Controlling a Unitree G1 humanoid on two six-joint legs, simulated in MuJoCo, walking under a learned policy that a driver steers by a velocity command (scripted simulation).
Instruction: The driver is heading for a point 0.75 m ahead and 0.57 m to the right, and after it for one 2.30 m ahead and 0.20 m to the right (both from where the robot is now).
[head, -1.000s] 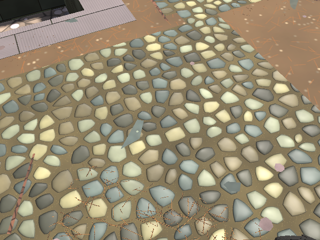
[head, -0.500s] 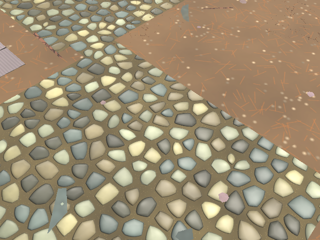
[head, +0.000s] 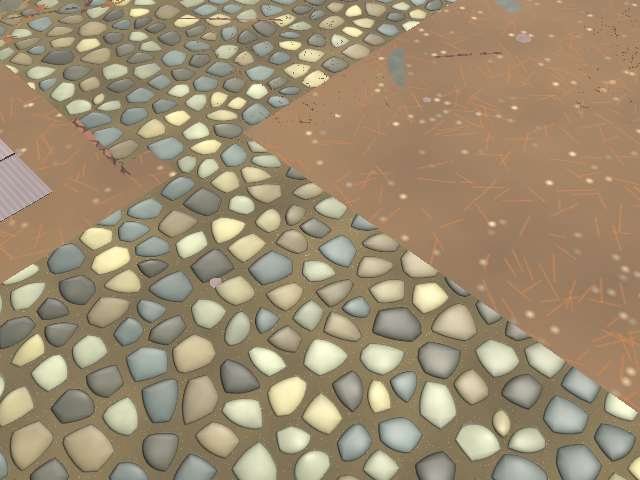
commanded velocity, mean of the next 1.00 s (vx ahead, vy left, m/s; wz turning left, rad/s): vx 0.38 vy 0.00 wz -0.57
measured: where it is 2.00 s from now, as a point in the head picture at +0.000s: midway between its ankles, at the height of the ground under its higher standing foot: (400, 475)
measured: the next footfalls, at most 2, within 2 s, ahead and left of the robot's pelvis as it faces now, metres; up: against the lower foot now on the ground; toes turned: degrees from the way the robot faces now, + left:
left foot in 0.10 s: +0.23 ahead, +0.13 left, +0.00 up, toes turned -3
right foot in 0.62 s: +0.44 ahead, -0.14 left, +0.00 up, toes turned -26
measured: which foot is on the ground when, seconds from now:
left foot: up 0.00-0.08, down 0.10-0.64, up 0.66-1.00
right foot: down 0.00-0.10, up 0.12-0.60, down 0.62-1.00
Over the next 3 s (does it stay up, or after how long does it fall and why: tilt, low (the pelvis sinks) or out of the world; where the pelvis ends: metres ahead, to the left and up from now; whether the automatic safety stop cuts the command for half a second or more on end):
stays up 0.70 -0.44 -0.01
